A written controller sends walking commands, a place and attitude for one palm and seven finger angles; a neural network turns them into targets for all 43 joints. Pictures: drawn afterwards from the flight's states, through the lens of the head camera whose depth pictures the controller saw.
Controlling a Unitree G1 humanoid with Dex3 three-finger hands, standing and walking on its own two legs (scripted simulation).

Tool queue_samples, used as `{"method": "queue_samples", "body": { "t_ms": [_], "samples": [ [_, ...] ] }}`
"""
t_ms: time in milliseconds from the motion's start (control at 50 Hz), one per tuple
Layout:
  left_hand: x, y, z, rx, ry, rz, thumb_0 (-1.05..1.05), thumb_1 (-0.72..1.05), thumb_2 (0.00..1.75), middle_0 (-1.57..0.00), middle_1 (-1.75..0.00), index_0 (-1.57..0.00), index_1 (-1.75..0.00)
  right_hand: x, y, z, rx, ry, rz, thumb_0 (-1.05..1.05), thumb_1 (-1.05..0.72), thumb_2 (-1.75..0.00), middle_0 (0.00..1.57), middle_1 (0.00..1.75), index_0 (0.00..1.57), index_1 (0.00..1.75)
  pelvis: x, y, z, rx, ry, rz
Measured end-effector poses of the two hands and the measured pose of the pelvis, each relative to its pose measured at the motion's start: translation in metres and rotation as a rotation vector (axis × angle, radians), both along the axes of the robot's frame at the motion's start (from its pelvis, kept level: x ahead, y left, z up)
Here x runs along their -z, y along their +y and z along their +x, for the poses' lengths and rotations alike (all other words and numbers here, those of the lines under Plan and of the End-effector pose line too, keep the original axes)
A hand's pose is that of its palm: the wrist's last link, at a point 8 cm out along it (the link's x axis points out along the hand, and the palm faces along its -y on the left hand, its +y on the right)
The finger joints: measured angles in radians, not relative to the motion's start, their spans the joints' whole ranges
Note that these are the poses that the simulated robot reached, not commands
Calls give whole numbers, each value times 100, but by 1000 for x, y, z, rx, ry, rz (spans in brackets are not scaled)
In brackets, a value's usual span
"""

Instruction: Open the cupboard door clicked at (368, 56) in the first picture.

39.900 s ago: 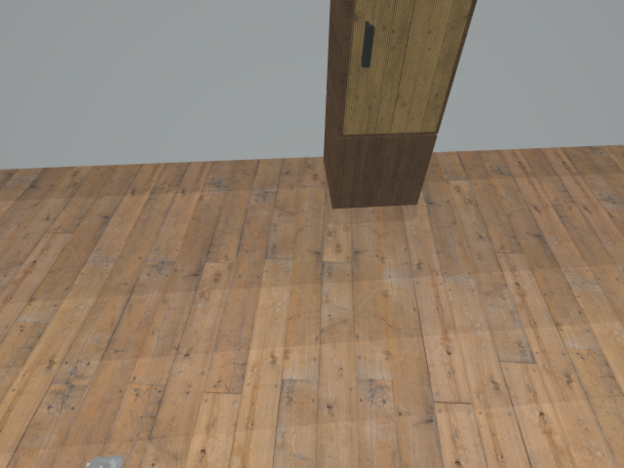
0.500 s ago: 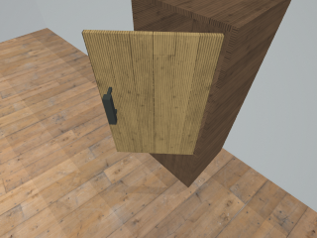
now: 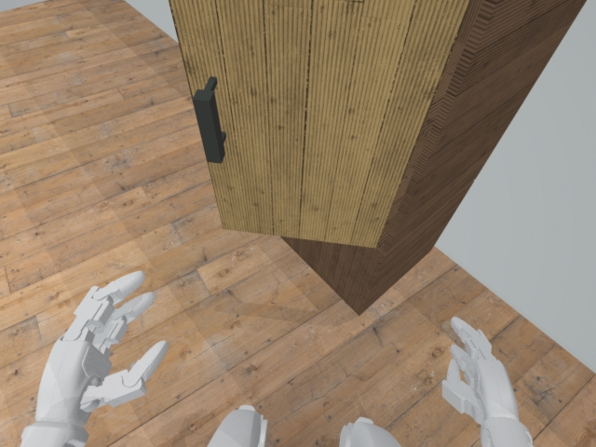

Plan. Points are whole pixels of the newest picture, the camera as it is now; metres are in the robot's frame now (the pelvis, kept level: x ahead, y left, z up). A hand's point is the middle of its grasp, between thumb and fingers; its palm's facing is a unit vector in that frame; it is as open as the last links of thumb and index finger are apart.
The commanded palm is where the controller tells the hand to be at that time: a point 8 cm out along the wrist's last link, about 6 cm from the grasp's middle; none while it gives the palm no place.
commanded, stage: raise the hand with hooked fingers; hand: left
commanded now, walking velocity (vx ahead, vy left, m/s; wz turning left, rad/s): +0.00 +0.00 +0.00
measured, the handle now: (214, 120) +0.56 +0.20 +0.09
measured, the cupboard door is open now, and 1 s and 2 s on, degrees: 42 42 42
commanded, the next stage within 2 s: move the hooked fingers beside the handle in 1.54 s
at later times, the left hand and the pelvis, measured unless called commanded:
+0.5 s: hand (108, 303) +0.25 +0.25 +0.08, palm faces -0.01 -1.00 -0.06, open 12.4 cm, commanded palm +0.23 +0.31 +0.08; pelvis +0.00 +0.03 +0.03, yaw -1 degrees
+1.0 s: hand (68, 243) +0.30 +0.30 +0.11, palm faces +0.00 -1.00 -0.06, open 14.0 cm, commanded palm +0.28 +0.35 +0.11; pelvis +0.01 +0.04 +0.04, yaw -1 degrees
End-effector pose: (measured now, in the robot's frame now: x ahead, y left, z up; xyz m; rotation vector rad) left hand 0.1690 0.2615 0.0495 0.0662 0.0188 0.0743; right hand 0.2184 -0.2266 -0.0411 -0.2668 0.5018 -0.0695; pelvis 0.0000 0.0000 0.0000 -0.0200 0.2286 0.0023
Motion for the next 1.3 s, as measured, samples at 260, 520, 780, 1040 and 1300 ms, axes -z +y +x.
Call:
{"method": "queue_samples", "body": {
  "t_ms": [260, 520, 780, 1040, 1300],
  "samples": [
    [-23, 23, 54, 85, 70, -17, 1, 15, 57, -25, -79, -25, -79, 26, 7, -92, 140, 242, 62, 2, -90, -90, 21, 30, 20, 30, -20, 13, 0, 22, -5, 1],
    [-31, 47, 63, 86, 14, -11, 0, -16, 44, -27, -98, -27, -99, -6, -9, -82, 146, 184, -59, 2, -91, -90, 20, 30, 20, 30, -29, 31, 4, 22, -28, -8],
    [-51, 79, 88, 69, 12, -13, 0, -43, 32, -29, -116, -29, -116, -18, 33, -49, 51, 128, -7, 2, -90, -90, 21, 30, 20, 30, -38, 41, 9, 14, -52, -19],
    [-72, 99, 115, 68, 2, -9, -1, -49, 30, -30, -120, -30, -120, -13, 24, -71, 85, 219, -23, 2, -90, -90, 21, 30, 20, 30, -46, 41, 12, 19, -61, -16],
    [-70, 89, 124, 84, 2, -31, -1, -50, 30, -30, -120, -30, -120, -18, 1, -91, 140, 253, -46, 2, -90, -90, 21, 30, 20, 30, -49, 35, 13, 34, -60, -7]
  ]
}}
